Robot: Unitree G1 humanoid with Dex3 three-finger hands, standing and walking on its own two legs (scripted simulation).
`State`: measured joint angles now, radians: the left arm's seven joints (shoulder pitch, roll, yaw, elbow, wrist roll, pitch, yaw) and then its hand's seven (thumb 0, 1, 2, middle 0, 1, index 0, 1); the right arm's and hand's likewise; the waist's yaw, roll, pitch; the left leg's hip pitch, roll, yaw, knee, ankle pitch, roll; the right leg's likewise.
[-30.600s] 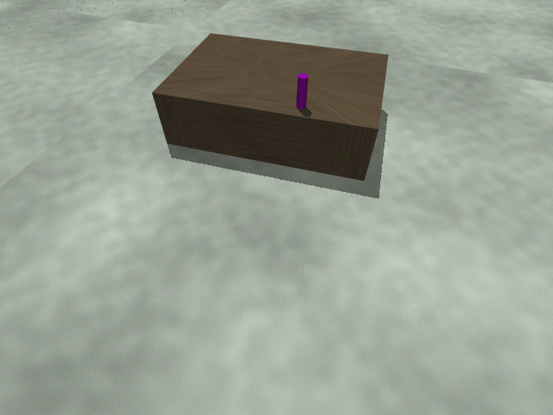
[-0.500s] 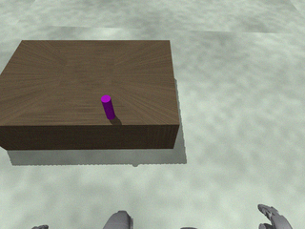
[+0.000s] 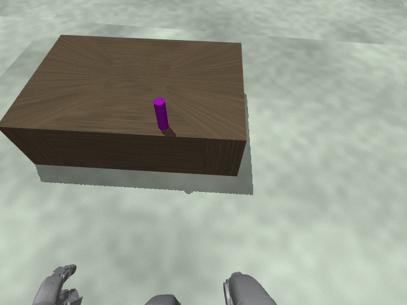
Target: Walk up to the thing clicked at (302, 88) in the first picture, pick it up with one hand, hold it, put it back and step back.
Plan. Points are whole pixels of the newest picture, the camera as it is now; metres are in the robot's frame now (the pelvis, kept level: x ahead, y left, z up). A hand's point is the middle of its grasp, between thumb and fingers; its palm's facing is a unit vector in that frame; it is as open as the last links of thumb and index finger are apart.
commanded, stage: step back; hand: left
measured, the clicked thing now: (161, 114) +0.86 +0.20 -0.35
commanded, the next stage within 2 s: stand in 1.54 s
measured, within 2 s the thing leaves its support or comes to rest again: neither
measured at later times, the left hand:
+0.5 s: hand out of the picture -0.07 +0.26 -0.12, palm faces +0.00 -0.88 -0.48, open 7.4 cm
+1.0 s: hand out of the picture -0.17 +0.26 -0.14, palm faces +0.00 -0.93 -0.37, open 7.4 cm
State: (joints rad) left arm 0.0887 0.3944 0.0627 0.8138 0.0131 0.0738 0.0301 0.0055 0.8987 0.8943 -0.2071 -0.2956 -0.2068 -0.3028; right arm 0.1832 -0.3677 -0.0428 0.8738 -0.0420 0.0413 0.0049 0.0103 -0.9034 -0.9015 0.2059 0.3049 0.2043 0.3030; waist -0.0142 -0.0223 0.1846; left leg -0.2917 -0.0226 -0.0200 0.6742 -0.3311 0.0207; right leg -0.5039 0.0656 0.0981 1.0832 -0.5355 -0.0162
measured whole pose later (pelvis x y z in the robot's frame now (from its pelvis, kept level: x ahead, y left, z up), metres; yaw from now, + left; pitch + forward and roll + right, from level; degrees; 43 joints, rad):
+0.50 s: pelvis -0.16 -0.02 +0.00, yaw +0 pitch -2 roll +2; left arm 0.17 0.37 0.06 0.85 0.04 0.01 0.03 0.01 0.89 0.89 -0.21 -0.30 -0.21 -0.30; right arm 0.18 -0.42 -0.06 0.90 -0.03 0.08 -0.02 0.01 -0.91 -0.90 0.20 0.30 0.20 0.30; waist 0.03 0.05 0.15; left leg -0.38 -0.06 -0.11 1.00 -0.53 -0.03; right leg -0.35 -0.05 -0.04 0.67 -0.28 -0.03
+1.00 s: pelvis -0.22 +0.00 +0.01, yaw +0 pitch -3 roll -1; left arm 0.25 0.35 0.05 0.99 0.04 -0.03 -0.01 0.01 0.90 0.89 -0.21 -0.30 -0.21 -0.30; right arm 0.19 -0.37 -0.06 0.98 -0.04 0.01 0.02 0.01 -0.90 -0.90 0.20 0.30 0.20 0.30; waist 0.03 0.03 0.07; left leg -0.31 0.01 -0.02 0.79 -0.49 0.01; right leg -0.25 0.02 0.00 0.57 -0.28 -0.03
